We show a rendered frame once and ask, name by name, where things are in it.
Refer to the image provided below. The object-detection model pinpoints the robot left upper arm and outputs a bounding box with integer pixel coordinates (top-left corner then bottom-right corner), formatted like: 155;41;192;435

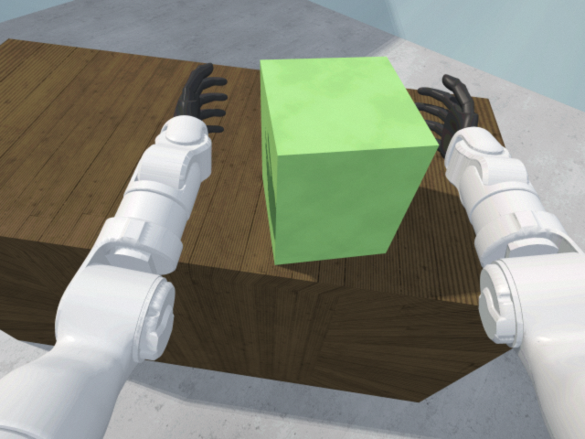
0;263;176;439

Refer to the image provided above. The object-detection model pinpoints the carton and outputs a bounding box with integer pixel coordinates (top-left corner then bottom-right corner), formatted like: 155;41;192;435
260;57;439;265

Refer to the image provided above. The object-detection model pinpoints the pedestal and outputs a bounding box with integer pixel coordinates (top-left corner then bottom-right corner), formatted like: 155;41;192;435
0;38;512;402

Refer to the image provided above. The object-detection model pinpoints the right robot forearm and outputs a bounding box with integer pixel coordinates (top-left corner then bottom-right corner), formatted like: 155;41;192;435
444;127;585;268

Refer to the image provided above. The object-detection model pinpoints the left robot forearm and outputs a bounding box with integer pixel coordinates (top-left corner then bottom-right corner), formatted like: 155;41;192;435
55;115;212;340

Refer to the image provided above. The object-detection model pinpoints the robot left hand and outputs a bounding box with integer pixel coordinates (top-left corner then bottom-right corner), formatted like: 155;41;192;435
173;63;228;134

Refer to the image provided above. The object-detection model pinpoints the robot right upper arm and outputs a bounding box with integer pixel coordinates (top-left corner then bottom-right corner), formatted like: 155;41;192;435
479;252;585;439

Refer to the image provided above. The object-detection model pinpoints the robot right hand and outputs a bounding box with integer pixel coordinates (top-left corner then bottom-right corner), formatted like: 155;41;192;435
414;74;478;159

